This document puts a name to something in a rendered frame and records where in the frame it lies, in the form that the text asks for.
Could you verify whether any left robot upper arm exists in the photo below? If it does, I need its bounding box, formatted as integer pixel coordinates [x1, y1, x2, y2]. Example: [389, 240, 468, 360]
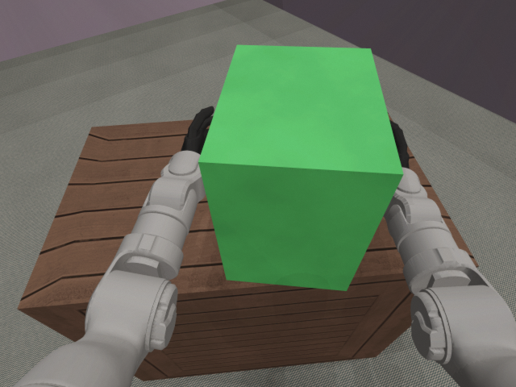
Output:
[12, 270, 178, 387]

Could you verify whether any right robot forearm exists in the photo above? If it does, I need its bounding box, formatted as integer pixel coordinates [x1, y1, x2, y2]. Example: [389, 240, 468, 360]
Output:
[384, 167, 516, 330]

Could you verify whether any pedestal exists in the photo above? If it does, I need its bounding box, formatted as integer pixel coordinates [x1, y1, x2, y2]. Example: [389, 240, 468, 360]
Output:
[17, 111, 479, 381]

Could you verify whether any robot left hand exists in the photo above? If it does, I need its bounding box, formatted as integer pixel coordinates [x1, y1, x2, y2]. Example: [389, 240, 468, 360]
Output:
[181, 106, 214, 155]

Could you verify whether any robot right hand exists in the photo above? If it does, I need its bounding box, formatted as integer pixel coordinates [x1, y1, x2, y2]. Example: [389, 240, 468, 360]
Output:
[389, 120, 410, 169]

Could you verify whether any right robot upper arm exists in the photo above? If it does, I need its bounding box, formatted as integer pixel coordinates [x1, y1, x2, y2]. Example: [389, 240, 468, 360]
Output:
[410, 285, 516, 387]

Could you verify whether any carton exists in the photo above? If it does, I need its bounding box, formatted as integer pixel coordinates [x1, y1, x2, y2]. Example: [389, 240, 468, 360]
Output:
[198, 45, 404, 291]

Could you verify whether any left robot forearm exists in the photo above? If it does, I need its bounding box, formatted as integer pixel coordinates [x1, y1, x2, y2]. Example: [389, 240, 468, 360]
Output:
[85, 151, 206, 332]

